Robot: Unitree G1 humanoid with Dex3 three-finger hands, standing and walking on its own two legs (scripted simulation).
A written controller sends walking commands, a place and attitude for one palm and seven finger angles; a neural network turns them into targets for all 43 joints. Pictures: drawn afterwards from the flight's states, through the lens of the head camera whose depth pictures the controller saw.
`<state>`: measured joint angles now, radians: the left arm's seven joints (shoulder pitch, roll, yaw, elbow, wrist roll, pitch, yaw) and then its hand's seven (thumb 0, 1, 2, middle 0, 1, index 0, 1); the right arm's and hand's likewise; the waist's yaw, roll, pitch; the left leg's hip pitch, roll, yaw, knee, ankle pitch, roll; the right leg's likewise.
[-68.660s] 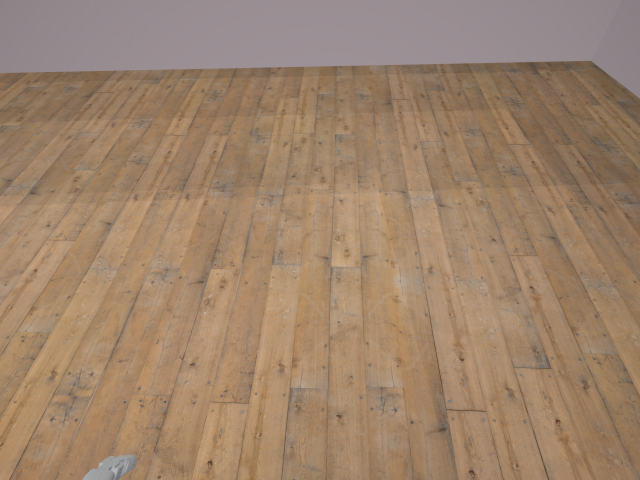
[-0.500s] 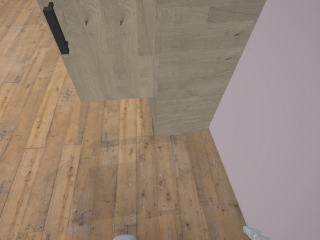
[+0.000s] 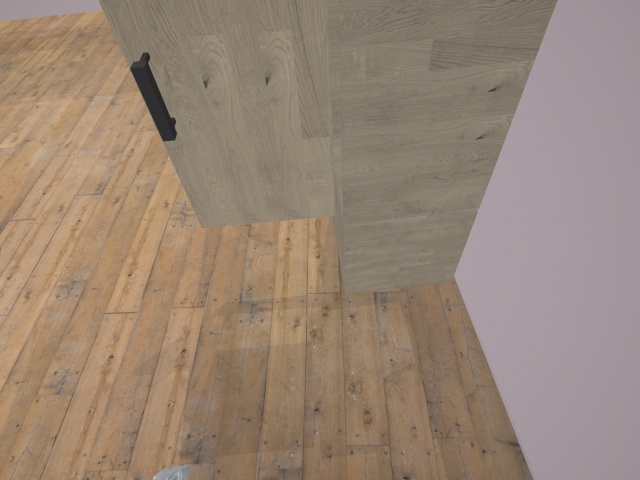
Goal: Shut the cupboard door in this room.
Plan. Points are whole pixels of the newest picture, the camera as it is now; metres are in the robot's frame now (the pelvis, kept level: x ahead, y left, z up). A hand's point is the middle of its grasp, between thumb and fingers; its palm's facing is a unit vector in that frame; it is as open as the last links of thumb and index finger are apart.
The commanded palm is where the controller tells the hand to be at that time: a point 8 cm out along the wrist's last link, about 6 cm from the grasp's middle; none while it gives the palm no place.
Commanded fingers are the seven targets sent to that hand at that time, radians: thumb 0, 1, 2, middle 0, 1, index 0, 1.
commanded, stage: take the last steps up to it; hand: left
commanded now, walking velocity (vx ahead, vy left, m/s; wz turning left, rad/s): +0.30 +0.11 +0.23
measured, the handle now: (157, 97) +0.77 +0.35 +0.07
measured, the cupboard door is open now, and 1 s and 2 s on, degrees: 88 88 88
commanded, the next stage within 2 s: come to a stop and stand still in 0.82 s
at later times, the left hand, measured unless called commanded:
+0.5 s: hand out of the picture -0.05 +0.24 -0.17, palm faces +0.23 -0.95 -0.19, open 7.3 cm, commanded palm none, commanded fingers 0.00 0.90 0.90 -0.20 -0.30 -0.20 -0.30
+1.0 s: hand (178, 348) +0.34 +0.28 -0.16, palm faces +0.11 -0.97 -0.22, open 7.3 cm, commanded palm none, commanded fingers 0.00 0.90 0.90 -0.20 -0.30 -0.20 -0.30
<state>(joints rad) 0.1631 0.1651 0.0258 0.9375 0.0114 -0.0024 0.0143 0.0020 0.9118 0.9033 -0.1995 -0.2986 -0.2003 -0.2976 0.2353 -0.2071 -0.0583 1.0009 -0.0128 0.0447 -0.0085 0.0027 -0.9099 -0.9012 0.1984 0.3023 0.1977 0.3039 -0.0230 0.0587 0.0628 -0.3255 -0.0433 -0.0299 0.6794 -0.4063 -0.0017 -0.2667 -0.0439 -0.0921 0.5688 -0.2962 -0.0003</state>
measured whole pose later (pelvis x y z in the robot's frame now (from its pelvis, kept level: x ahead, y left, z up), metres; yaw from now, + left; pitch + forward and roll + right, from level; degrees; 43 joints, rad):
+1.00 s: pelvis +0.26 +0.09 -0.01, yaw +6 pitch -2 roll +1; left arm 0.13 0.15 0.04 0.97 0.01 -0.06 0.00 0.00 0.91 0.90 -0.20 -0.30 -0.20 -0.30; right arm 0.36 -0.15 -0.04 1.13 -0.01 -0.01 -0.01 0.01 -0.91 -0.90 0.20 0.30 0.20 0.30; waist -0.02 0.05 0.11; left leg -0.32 0.02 0.03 1.19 -0.45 0.01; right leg -0.37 -0.03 -0.16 0.62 -0.22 -0.07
